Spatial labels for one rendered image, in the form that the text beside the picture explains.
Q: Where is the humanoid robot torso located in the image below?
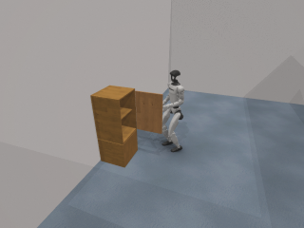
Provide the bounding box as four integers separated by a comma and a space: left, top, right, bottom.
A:
169, 83, 181, 115

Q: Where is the cupboard door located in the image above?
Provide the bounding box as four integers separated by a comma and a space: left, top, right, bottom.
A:
135, 90, 163, 134

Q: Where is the robot left hand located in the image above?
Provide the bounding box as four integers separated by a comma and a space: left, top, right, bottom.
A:
162, 105, 168, 112

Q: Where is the right robot forearm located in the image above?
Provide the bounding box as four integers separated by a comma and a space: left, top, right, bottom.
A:
162, 94, 170, 105

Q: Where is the humanoid robot head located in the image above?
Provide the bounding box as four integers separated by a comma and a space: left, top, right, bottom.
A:
170, 70, 181, 86

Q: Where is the left robot forearm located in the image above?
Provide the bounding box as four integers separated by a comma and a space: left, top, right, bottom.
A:
167, 101, 183, 108

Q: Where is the left robot upper arm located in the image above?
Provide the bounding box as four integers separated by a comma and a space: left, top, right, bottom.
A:
177, 85, 185, 102

